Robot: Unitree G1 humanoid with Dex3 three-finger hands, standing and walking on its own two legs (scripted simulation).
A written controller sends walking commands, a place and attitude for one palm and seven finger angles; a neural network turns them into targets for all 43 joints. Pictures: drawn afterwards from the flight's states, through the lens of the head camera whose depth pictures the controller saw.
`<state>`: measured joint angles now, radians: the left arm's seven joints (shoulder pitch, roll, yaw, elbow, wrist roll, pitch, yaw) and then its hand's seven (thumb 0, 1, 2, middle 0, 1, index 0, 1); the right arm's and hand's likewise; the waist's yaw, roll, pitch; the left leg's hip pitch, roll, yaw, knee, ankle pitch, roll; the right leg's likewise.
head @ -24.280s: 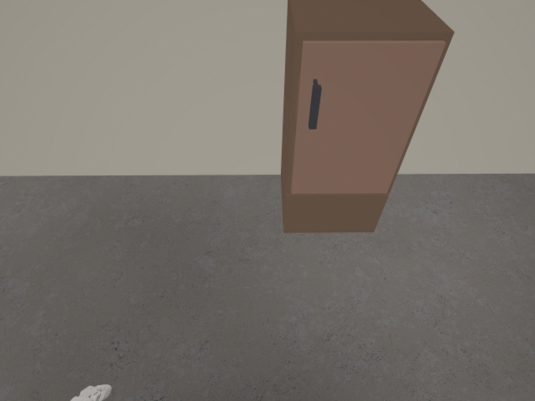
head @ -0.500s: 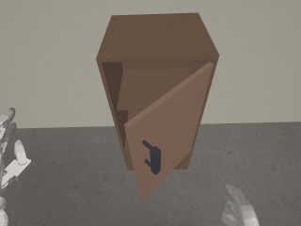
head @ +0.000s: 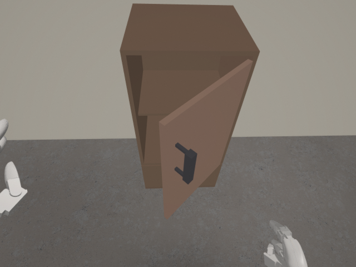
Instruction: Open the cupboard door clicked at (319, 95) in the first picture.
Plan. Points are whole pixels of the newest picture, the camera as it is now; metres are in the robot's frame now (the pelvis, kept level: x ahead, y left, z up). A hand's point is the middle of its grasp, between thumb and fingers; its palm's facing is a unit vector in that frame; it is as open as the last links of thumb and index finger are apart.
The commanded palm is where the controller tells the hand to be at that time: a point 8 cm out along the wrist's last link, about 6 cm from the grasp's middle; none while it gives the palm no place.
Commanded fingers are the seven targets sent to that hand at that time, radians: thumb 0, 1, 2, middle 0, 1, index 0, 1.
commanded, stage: step back with the hand held close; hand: left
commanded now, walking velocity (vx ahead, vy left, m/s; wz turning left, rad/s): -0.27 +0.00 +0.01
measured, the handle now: (183, 163) +0.40 +0.01 -0.05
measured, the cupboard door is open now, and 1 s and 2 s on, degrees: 45 45 45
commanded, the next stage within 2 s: stop stepping back and stand still in 0.68 s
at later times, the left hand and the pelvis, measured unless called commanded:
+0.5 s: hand out of the picture +0.12 +0.29 +0.18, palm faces +0.47 -0.76 -0.46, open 7.5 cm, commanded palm +0.06 +0.32 +0.18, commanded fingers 0.00 0.90 0.90 -0.20 -0.30 -0.20 -0.30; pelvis -0.07 +0.01 +0.01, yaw +2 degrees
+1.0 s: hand out of the picture -0.01 +0.23 +0.18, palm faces +0.43 -0.75 -0.50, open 7.4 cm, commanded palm -0.05 +0.25 +0.18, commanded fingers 0.00 0.90 0.90 -0.20 -0.30 -0.20 -0.30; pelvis -0.21 -0.04 +0.00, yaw -4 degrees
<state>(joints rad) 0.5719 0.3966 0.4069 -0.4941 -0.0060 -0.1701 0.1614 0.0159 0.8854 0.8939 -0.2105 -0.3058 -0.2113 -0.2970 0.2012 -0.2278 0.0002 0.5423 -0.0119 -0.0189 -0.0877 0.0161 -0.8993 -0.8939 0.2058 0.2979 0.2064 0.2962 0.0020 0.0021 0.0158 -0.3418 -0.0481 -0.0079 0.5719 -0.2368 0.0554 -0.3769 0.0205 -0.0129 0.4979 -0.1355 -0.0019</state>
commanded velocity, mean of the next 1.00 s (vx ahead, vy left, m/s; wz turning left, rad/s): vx -0.21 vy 0.04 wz -0.04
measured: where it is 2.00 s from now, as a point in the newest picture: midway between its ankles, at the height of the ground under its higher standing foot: outside the picture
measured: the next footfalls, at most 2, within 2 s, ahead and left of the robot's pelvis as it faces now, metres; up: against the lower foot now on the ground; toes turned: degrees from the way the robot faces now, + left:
right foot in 0.76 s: -0.21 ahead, -0.10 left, +0.00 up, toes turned -5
left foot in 1.02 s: -0.18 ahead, +0.06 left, +0.00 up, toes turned +1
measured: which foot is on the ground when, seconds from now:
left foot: down 0.00-0.78, up 0.80-1.00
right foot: down 0.00-0.32, up 0.34-0.74, down 0.76-1.00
